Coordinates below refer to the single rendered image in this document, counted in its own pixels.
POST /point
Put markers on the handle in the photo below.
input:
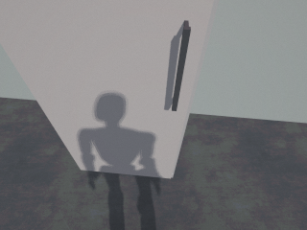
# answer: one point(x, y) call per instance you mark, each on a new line
point(181, 62)

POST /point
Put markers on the fridge door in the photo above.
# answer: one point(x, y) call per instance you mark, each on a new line
point(104, 73)

